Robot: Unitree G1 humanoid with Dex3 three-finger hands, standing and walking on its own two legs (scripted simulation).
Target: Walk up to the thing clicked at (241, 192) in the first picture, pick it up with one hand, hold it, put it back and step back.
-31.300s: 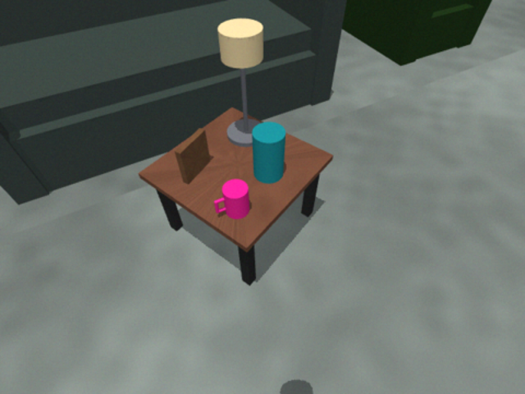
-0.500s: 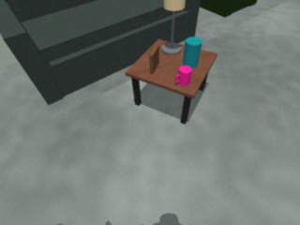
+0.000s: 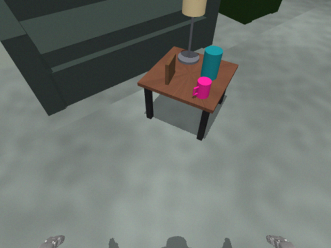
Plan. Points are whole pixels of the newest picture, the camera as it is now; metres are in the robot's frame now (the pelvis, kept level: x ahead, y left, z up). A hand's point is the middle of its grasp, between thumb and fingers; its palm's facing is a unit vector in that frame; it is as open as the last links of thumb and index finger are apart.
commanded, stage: step back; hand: right
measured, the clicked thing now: (201, 88) +1.04 -0.21 -0.35
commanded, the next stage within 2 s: stand in 0.06 s
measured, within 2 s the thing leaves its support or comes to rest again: neither
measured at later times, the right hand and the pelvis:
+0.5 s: hand out of the picture +0.07 -0.27 -0.15, palm faces -0.02 +0.95 -0.32, open 7.4 cm; pelvis -0.01 -0.02 +0.01, yaw +0 degrees
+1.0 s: hand out of the picture +0.05 -0.28 -0.15, palm faces -0.03 +0.94 -0.33, open 7.4 cm; pelvis -0.01 -0.03 +0.01, yaw +0 degrees
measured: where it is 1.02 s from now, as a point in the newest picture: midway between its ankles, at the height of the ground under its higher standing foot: outside the picture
